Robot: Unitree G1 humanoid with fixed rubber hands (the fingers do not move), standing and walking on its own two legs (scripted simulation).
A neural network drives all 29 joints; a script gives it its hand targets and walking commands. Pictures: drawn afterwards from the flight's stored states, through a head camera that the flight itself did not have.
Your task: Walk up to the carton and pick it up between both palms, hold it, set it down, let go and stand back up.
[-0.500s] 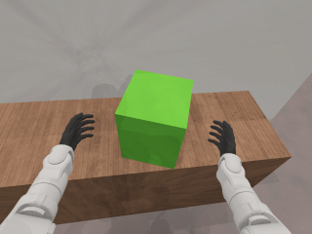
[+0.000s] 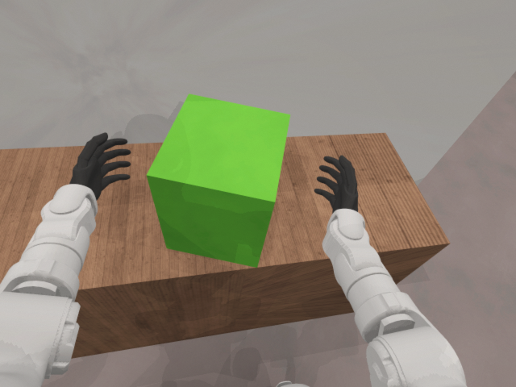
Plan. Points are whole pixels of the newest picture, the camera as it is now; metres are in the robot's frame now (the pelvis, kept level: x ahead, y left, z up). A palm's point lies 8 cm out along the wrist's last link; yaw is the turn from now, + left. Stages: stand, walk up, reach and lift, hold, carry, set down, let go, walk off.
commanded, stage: reach and lift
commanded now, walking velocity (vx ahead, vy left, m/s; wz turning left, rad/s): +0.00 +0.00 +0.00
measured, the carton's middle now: (224, 185) +0.50 +0.00 -0.05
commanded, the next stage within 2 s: none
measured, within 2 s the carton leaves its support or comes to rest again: neither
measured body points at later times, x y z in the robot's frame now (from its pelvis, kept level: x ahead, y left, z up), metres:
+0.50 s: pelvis +0.01 +0.02 +0.00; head +0.07 +0.05 +0.44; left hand +0.51 +0.19 +0.10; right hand +0.43 -0.20 +0.09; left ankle +0.00 +0.12 -0.72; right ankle +0.04 -0.13 -0.72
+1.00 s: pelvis +0.02 +0.01 +0.00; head +0.11 +0.05 +0.44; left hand +0.52 +0.18 +0.06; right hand +0.44 -0.20 +0.06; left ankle +0.00 +0.12 -0.72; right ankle +0.04 -0.13 -0.72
